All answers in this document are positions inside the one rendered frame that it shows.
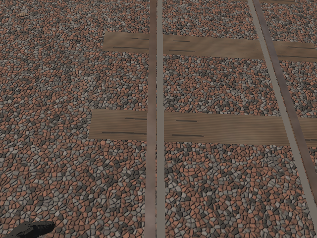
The left robot hand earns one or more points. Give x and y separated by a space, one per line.
31 230

